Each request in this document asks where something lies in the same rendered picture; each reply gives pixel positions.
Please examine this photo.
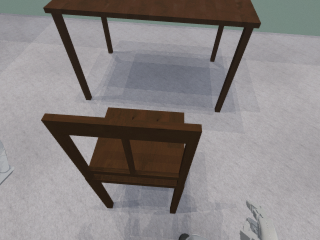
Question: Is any left robot hand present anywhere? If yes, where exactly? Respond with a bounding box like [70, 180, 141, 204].
[0, 140, 15, 185]

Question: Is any chair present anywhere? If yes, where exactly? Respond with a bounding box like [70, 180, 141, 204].
[41, 107, 202, 214]

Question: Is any table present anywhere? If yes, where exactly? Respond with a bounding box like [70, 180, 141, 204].
[43, 0, 261, 113]

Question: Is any right robot hand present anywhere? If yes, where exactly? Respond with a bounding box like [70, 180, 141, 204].
[240, 200, 279, 240]

